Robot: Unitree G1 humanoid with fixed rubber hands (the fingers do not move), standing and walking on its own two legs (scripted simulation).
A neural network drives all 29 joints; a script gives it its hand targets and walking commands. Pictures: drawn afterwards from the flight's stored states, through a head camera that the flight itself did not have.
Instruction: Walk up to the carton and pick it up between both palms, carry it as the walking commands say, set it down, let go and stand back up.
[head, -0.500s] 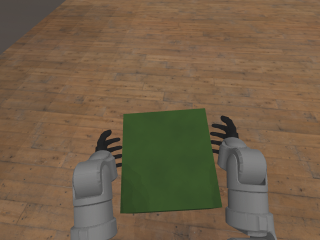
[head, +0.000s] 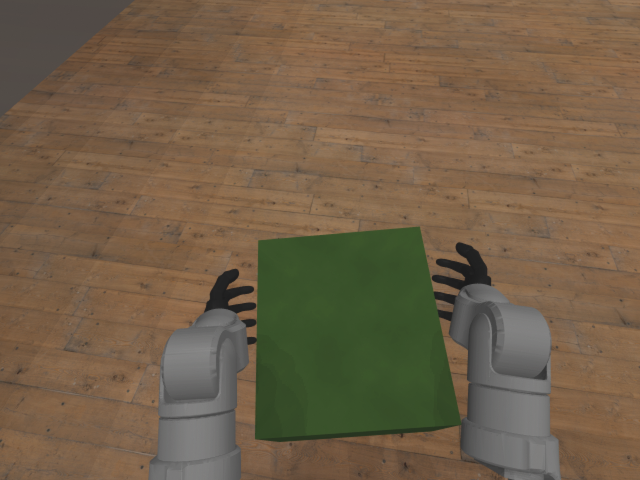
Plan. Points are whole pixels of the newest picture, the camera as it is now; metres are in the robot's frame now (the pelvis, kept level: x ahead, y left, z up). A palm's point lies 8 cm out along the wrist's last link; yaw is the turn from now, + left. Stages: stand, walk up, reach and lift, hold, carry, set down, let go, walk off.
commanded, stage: carry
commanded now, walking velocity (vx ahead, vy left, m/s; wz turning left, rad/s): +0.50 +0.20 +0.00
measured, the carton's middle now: (347, 338) +0.31 -0.01 -0.03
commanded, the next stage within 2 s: none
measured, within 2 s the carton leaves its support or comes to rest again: neither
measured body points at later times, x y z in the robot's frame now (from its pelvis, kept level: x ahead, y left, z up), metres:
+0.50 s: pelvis +0.31 +0.12 +0.00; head +0.36 +0.11 +0.45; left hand +0.61 +0.26 +0.04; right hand +0.62 -0.04 +0.05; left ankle +0.21 +0.24 -0.67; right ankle +0.23 +0.02 -0.74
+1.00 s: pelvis +0.65 +0.24 -0.01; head +0.70 +0.22 +0.43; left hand +0.96 +0.37 +0.04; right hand +0.96 +0.07 +0.05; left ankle +0.50 +0.30 -0.73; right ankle +0.71 +0.14 -0.74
